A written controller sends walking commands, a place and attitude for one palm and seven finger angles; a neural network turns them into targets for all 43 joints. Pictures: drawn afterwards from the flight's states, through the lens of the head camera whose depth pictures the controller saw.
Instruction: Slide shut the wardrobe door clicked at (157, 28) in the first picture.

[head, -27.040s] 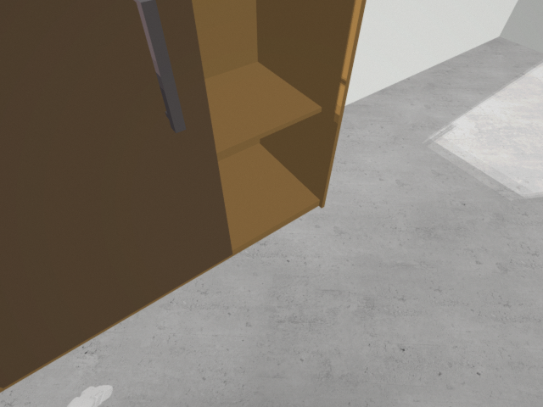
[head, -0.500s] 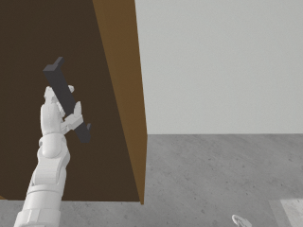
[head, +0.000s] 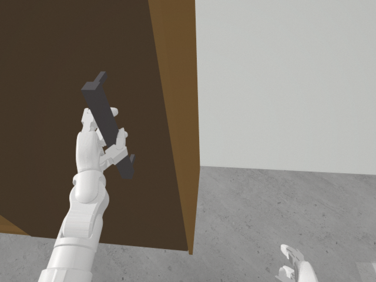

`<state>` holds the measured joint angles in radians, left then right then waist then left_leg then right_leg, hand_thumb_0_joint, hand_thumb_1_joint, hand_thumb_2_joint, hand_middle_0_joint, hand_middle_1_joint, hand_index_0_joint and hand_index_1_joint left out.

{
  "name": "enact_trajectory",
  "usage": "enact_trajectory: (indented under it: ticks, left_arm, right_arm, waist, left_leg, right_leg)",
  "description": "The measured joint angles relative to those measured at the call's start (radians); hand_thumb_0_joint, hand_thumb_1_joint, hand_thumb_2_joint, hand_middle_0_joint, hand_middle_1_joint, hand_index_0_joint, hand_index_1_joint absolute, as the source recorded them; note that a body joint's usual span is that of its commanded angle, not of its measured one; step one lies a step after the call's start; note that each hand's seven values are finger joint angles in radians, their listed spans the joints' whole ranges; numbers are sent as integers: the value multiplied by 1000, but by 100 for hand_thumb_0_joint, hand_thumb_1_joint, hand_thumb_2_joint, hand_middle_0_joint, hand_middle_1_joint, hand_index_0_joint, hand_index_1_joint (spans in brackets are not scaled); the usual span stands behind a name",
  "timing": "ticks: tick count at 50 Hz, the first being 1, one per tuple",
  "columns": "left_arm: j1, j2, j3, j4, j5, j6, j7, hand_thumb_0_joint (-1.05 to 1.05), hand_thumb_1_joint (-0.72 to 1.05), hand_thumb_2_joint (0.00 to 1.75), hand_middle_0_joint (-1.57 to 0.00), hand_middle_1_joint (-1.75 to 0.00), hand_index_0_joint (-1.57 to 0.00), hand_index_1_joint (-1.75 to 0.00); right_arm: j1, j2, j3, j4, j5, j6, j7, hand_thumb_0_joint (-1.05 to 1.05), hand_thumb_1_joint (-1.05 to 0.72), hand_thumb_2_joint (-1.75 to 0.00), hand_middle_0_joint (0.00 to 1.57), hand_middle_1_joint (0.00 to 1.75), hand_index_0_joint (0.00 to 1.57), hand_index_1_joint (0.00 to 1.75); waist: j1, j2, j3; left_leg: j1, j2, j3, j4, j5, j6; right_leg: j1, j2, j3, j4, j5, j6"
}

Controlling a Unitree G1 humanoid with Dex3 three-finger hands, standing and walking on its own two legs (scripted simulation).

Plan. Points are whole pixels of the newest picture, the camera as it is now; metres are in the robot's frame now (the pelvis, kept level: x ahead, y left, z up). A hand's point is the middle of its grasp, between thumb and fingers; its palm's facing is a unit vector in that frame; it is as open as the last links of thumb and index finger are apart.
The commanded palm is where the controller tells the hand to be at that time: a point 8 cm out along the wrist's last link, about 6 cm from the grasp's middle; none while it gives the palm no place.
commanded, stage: stop walking and hold the door there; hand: left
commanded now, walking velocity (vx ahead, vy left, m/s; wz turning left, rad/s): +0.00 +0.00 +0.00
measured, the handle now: (116, 131) +0.39 +0.20 +0.14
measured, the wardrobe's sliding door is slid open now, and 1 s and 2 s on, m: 0.00 0.00 0.00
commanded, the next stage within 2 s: loosen the grip on the handle in 0.28 s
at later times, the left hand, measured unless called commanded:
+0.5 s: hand (117, 143) +0.34 +0.18 +0.14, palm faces +0.27 -0.96 -0.06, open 7.3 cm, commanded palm +0.29 +0.21 +0.14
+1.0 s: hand (120, 146) +0.35 +0.18 +0.13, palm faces +0.31 -0.94 -0.11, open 14.4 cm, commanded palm +0.30 +0.22 +0.14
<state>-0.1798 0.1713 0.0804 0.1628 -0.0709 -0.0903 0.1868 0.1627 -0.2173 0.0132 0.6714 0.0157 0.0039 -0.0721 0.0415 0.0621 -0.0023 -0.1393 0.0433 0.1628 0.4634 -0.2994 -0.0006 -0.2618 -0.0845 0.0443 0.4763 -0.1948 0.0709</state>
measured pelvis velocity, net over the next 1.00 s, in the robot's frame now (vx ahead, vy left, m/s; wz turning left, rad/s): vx -0.02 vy -0.04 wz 0.03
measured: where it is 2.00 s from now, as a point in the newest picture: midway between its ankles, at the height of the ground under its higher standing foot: outside the picture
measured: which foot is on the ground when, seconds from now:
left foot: down 0.00-1.00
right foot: down 0.00-1.00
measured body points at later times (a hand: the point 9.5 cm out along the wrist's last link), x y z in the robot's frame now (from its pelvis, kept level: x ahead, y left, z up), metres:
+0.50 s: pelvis -0.01 -0.03 +0.00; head +0.00 -0.02 +0.45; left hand +0.32 +0.23 +0.15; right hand +0.15 -0.25 -0.10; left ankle -0.03 +0.11 -0.74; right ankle +0.04 -0.17 -0.73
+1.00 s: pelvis -0.02 -0.04 -0.01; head +0.00 -0.05 +0.44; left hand +0.32 +0.23 +0.14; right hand +0.12 -0.30 -0.11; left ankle -0.03 +0.11 -0.74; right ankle +0.04 -0.17 -0.74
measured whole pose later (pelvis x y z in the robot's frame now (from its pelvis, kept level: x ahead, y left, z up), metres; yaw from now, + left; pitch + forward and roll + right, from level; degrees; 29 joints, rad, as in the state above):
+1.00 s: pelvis -0.02 -0.04 -0.01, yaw +2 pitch +2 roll +0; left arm -0.36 0.27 0.23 0.45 -0.09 -0.26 0.07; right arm 0.26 -0.27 -0.01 0.73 0.03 -0.20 -0.05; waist 0.00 0.02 -0.01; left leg -0.30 0.05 0.01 0.56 -0.29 -0.04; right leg -0.39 -0.03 -0.02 0.56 -0.20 0.01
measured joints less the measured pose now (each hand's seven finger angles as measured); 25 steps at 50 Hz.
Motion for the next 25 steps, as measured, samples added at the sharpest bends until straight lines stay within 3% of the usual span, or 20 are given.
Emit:
enact_trajectory:
  ticks: [19, 21, 22, 25]
  left_arm:
    - [39, 7, 19, -56, -1, 13, 0, -3, 69, 82, -40, -139, -10, -135]
    - [-48, 59, 42, 12, 62, 2, -75, -5, 63, 81, -41, -139, -12, -135]
    - [-97, 75, 52, 50, 60, 8, -99, -6, 60, 80, -41, -139, -14, -135]
    - [-147, 43, 101, 72, -13, 56, -133, -6, 53, 76, -42, -139, -23, -137]
  right_arm:
    - [12, -7, -3, -22, 0, 28, -1, 2, -90, -90, 20, 30, 20, 29]
    - [10, 16, -22, -6, -10, -9, 8, 2, -90, -90, 20, 30, 20, 29]
    - [14, 28, -24, 3, 0, -36, 13, 2, -90, -90, 20, 30, 20, 29]
    - [48, 36, -24, 3, 12, -89, 34, 2, -90, -90, 20, 30, 20, 29]
  waist:
    - [-13, 9, 11]
    - [0, -25, 35]
    - [-7, -50, 41]
    - [-9, -84, 35]
  left_leg:
    - [7, 13, -13, -16, 5, -13]
    - [-4, 12, -10, -12, 12, -15]
    - [-17, 8, -25, -16, 28, -24]
    - [-39, 18, -58, -26, 57, -41]
  right_leg:
    - [12, 11, -17, -17, -1, -9]
    - [-10, 12, -13, 9, -2, -19]
    - [-23, 5, -26, 23, -1, -28]
    - [-40, 13, -58, 28, 22, -55]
